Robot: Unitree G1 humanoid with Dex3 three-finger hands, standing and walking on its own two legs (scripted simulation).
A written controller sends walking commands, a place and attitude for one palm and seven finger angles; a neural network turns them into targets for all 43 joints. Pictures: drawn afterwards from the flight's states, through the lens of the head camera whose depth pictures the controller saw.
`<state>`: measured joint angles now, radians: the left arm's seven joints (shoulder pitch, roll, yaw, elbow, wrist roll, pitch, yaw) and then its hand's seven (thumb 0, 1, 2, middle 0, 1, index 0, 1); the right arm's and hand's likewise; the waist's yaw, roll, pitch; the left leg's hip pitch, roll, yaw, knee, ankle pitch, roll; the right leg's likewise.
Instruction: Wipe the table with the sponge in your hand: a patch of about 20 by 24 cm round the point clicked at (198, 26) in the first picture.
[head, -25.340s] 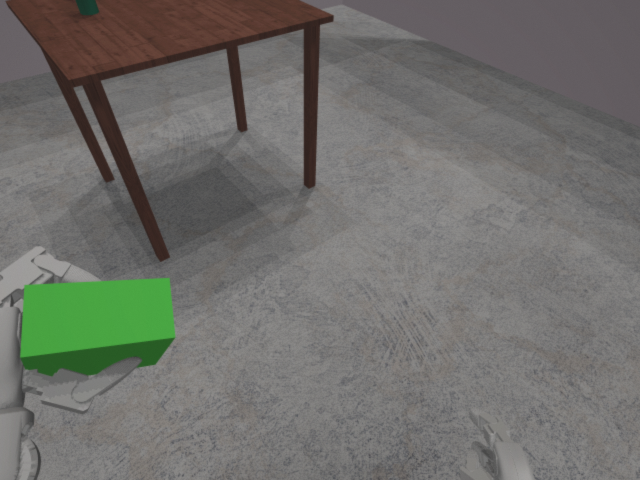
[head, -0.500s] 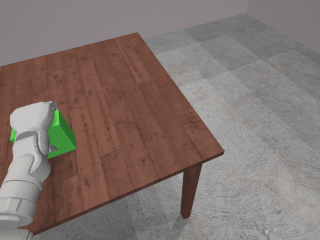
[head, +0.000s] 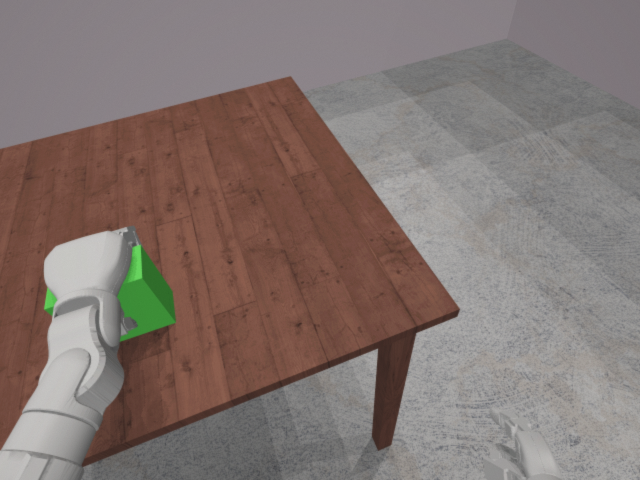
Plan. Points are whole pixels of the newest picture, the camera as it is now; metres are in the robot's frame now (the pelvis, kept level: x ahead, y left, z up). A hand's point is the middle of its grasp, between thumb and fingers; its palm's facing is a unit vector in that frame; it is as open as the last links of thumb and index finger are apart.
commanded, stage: wipe back along the middle lane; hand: left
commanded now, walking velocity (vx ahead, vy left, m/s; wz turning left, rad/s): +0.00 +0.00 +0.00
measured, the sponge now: (122, 305) +0.31 +0.31 +0.05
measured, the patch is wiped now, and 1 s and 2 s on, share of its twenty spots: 0.80 0.85 0.90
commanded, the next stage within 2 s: slide across to the third lane in 0.54 s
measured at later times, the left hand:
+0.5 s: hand (113, 328) +0.25 +0.27 +0.09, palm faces +0.07 -0.06 -1.00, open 9.9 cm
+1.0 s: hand (117, 343) +0.23 +0.26 +0.09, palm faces +0.06 -0.09 -0.99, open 9.9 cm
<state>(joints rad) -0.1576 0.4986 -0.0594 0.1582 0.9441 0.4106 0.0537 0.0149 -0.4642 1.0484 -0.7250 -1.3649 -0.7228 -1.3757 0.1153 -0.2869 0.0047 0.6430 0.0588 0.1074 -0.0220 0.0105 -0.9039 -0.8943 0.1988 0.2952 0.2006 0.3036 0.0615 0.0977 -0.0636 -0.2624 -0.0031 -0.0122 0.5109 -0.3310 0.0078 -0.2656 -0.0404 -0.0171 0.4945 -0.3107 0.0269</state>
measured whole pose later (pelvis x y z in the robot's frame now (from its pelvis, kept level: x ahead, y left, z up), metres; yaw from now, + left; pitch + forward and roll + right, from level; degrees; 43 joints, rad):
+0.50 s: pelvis +0.00 -0.01 +0.00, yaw +0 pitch +2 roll +0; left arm 0.08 0.45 -0.07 -0.13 0.92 0.49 0.07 0.02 -0.46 1.05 -0.72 -1.37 -0.72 -1.38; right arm 0.06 -0.28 0.02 0.63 0.05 0.10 -0.02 0.01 -0.90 -0.89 0.20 0.30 0.20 0.30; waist 0.09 0.11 -0.05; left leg -0.21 0.01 -0.01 0.50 -0.33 -0.01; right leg -0.23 -0.03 -0.01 0.52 -0.32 0.02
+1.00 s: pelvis -0.02 -0.01 +0.00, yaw +0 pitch +0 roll +0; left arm 0.07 0.43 -0.13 -0.15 0.93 0.53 0.03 0.02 -0.46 1.05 -0.72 -1.37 -0.72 -1.38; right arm 0.07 -0.29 0.01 0.65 0.04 0.08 -0.04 0.01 -0.90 -0.89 0.20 0.30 0.20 0.30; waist 0.10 0.11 -0.03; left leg -0.18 0.00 -0.01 0.48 -0.30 -0.01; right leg -0.20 -0.03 -0.02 0.50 -0.30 0.01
